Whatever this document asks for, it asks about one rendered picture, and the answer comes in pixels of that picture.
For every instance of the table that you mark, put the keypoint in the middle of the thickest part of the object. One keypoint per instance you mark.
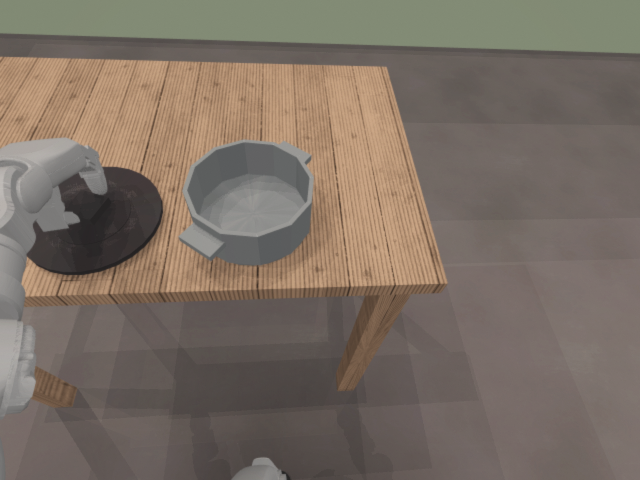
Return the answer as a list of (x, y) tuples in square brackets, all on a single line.
[(370, 233)]

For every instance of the pot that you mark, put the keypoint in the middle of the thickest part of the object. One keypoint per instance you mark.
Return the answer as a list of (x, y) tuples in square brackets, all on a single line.
[(250, 202)]

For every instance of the left robot forearm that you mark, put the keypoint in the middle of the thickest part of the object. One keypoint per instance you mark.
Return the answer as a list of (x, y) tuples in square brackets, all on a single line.
[(24, 189)]

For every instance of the left robot upper arm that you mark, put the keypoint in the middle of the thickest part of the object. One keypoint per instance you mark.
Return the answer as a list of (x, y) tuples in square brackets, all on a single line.
[(17, 367)]

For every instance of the lid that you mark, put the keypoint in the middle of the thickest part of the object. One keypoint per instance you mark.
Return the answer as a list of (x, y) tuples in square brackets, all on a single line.
[(124, 229)]

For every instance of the robot left shin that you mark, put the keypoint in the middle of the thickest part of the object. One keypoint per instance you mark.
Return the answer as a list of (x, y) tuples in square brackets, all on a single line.
[(263, 461)]

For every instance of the robot left hand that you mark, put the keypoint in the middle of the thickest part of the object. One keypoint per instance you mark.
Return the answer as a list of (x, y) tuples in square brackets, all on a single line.
[(60, 158)]

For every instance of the knob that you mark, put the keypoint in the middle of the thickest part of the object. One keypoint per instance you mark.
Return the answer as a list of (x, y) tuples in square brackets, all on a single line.
[(88, 206)]

